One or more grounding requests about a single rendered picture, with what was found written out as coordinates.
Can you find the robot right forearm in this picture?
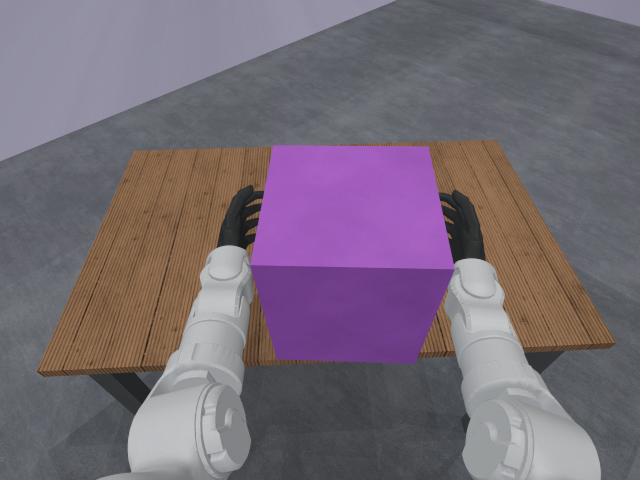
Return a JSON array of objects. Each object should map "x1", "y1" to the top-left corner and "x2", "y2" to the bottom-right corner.
[{"x1": 444, "y1": 258, "x2": 601, "y2": 470}]

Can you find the left robot hand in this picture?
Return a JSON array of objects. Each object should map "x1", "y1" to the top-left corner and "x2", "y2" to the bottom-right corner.
[{"x1": 217, "y1": 185, "x2": 264, "y2": 250}]

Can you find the robot left forearm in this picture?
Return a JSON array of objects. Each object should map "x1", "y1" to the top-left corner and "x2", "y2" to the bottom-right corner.
[{"x1": 128, "y1": 245, "x2": 254, "y2": 468}]

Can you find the table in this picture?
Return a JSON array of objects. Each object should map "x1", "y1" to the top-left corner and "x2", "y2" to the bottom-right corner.
[{"x1": 36, "y1": 140, "x2": 616, "y2": 433}]

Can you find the carton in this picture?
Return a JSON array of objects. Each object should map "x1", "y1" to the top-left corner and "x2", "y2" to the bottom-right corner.
[{"x1": 250, "y1": 145, "x2": 455, "y2": 364}]

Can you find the robot left upper arm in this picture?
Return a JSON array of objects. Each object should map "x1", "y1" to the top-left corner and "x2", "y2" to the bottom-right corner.
[{"x1": 97, "y1": 382, "x2": 251, "y2": 480}]

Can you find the robot right upper arm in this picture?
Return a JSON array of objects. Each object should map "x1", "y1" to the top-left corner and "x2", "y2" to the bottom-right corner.
[{"x1": 462, "y1": 397, "x2": 601, "y2": 480}]

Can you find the right robot hand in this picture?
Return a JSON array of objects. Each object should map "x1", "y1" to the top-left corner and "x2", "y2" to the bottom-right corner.
[{"x1": 438, "y1": 190, "x2": 486, "y2": 264}]

